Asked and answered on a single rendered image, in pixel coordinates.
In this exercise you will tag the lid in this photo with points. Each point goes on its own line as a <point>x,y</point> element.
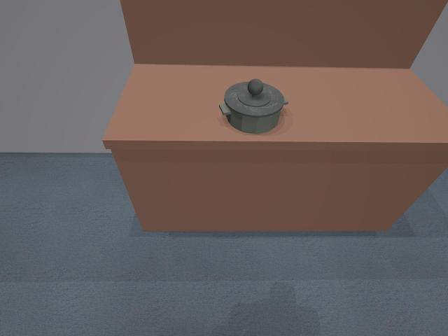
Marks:
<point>267,103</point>

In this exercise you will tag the table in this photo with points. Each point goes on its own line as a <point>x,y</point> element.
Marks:
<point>360,140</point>

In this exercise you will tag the pot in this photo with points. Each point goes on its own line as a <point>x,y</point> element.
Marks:
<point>248,124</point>

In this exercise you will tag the knob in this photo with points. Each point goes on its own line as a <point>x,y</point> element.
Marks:
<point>255,87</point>

